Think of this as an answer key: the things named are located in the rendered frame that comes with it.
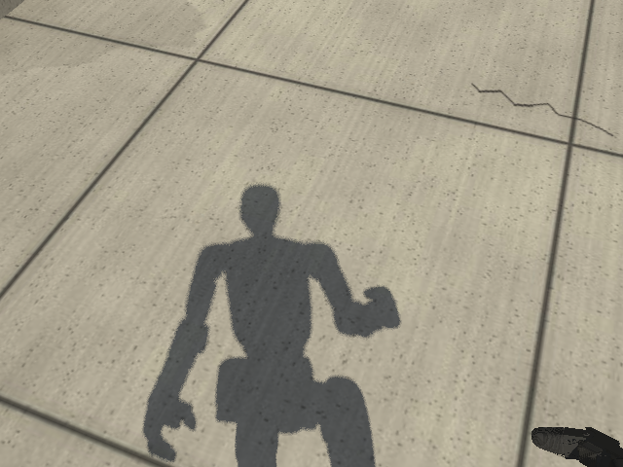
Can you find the robot right hand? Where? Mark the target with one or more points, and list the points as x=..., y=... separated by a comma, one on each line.
x=591, y=447

